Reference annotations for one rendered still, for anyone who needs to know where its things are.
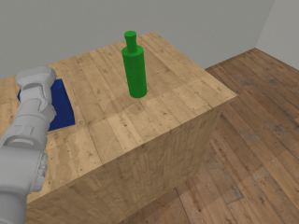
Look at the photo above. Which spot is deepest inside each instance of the left robot upper arm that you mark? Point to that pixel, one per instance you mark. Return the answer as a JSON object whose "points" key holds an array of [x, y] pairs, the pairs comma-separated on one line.
{"points": [[22, 171]]}

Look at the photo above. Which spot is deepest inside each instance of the table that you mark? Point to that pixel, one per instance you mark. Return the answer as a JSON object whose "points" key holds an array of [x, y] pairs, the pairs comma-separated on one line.
{"points": [[122, 153]]}

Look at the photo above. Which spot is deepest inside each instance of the robot left forearm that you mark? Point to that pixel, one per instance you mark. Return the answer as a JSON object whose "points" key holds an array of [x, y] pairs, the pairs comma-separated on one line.
{"points": [[31, 124]]}

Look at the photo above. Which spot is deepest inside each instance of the sponge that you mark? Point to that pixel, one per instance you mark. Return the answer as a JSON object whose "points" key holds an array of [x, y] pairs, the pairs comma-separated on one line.
{"points": [[62, 106]]}

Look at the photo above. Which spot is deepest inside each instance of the robot left hand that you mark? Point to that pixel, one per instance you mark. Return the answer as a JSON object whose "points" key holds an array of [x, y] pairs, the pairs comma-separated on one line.
{"points": [[42, 73]]}

